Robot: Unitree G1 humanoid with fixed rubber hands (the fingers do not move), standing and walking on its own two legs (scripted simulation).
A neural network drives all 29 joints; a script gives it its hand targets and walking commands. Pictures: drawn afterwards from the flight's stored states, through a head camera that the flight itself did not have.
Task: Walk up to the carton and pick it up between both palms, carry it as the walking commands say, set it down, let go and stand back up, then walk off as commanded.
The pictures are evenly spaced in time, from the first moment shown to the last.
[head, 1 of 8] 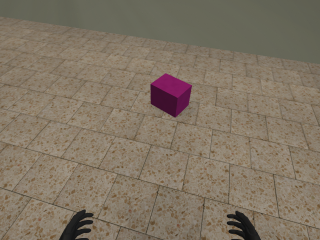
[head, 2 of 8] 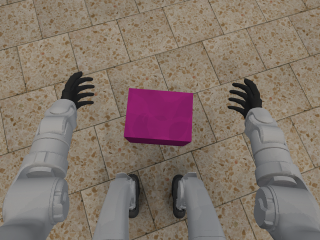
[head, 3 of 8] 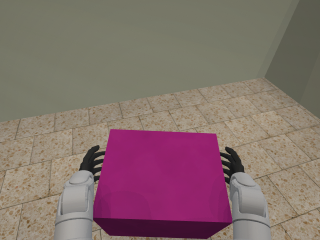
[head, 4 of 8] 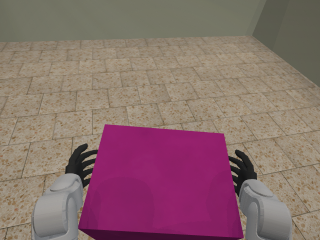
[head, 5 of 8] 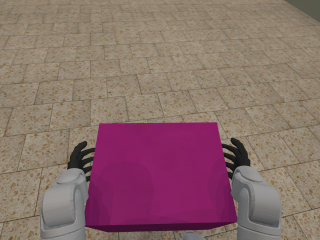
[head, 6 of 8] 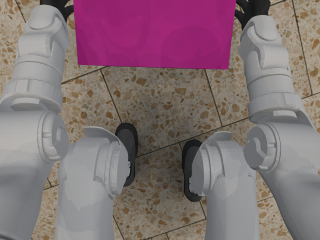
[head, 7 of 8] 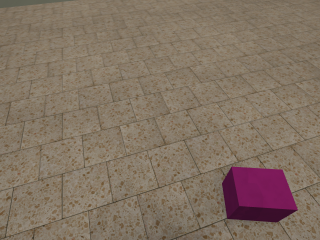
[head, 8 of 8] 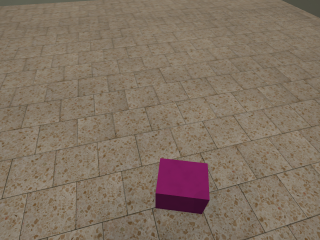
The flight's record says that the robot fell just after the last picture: no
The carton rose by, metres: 0.67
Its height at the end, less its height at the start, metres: +0.00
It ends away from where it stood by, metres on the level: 3.29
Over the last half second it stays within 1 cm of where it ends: yes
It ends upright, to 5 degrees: yes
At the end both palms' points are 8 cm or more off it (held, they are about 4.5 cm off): yes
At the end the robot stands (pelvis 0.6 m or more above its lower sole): yes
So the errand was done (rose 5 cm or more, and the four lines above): yes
